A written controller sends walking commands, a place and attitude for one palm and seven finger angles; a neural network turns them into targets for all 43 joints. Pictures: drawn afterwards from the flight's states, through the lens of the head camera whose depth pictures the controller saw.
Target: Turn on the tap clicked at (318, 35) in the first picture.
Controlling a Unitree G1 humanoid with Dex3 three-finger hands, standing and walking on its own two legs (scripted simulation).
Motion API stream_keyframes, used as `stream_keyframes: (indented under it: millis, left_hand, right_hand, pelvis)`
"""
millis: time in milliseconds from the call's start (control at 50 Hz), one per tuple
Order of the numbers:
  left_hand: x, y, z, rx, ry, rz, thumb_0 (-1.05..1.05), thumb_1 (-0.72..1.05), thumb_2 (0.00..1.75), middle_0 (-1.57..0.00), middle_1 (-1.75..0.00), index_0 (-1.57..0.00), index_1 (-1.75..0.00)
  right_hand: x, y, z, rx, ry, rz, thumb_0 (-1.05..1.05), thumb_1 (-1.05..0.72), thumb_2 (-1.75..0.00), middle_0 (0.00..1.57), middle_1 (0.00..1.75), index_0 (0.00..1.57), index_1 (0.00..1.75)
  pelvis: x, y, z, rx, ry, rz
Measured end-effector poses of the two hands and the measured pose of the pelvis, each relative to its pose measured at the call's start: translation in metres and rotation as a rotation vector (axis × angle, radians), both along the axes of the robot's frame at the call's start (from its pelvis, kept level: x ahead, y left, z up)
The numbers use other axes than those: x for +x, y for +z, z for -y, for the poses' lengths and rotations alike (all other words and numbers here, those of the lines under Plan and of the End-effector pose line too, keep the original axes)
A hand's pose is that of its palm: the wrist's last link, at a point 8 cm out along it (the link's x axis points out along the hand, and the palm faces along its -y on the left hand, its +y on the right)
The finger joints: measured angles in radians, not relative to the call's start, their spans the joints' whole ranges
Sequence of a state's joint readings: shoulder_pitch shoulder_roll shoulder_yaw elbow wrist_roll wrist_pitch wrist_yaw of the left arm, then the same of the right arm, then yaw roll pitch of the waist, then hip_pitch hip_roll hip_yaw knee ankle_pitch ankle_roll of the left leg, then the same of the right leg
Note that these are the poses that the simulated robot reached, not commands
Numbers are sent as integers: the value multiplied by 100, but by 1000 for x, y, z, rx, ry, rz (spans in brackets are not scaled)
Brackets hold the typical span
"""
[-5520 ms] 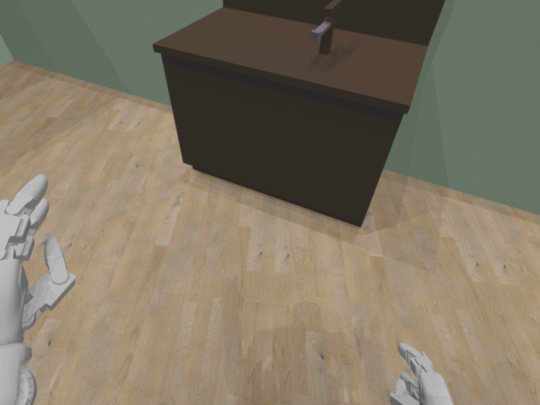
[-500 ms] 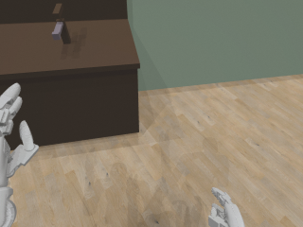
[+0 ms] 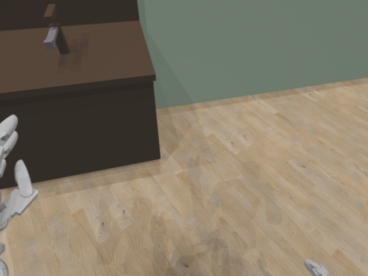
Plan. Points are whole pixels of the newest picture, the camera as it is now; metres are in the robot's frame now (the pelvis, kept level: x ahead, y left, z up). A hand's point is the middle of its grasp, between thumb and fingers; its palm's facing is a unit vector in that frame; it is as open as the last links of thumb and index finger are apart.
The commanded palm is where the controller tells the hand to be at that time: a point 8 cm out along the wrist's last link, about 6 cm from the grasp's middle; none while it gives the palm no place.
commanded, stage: take the last steps up to it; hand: left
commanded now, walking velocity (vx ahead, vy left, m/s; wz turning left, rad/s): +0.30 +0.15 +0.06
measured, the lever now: (49, 44) +0.85 +0.54 +0.07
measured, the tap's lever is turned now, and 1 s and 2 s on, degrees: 0 0 0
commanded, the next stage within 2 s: come to a stop and stand still in 1.88 s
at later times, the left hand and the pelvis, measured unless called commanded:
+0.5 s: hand (25, 158) +0.28 +0.30 +0.15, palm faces +0.43 -0.79 -0.43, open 7.4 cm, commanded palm +0.23 +0.33 +0.18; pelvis +0.08 +0.05 +0.00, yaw +2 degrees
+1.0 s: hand (23, 97) +0.41 +0.36 +0.17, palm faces +0.34 -0.79 -0.51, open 7.4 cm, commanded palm +0.36 +0.41 +0.18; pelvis +0.19 +0.13 -0.01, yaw -2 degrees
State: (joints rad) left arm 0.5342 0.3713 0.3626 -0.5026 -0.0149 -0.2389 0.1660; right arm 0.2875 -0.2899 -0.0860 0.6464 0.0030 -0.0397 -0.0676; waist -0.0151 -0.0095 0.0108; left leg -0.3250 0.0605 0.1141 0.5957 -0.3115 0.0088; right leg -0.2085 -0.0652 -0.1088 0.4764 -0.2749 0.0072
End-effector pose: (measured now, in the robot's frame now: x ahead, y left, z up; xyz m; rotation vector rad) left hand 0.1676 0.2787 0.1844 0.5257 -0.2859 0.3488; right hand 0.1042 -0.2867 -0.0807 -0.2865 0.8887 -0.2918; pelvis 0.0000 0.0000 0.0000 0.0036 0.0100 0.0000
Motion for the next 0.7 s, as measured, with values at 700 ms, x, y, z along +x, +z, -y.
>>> stream_keyframes:
  millis: [700]
  left_hand:
    - [132,4,-97,53,-67,86,2,89,90,-21,-30,-22,-31]
  right_hand:
    - [173,-2,-120,-8,81,80,2,-91,-90,20,30,20,30]
  pelvis:
    - [124,-16,-106,14,11,15]
